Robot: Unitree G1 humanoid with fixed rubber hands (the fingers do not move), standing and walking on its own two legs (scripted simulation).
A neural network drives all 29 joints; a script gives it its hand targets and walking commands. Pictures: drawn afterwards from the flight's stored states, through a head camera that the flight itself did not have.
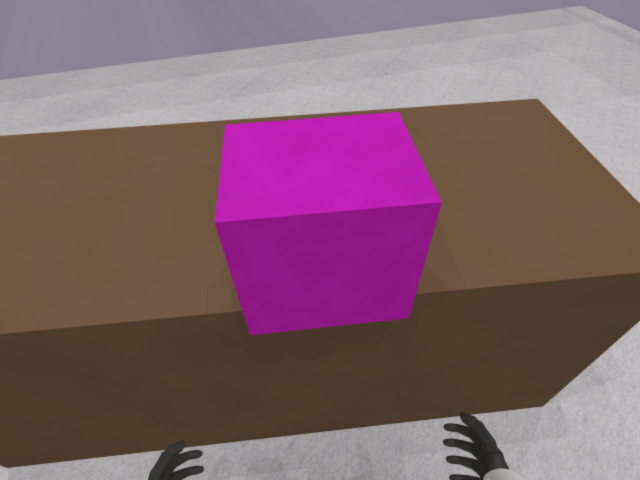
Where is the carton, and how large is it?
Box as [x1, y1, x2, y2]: [215, 112, 441, 334]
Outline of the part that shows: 398,112 225,125 215,224 250,334 406,318 409,316 441,202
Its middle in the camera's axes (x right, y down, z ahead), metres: +0.00 -0.02 +0.59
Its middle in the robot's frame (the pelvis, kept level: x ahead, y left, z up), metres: +0.48 +0.02 +0.05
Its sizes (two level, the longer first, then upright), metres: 0.256 0.202 0.251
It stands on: a pedestal, 0.69 m high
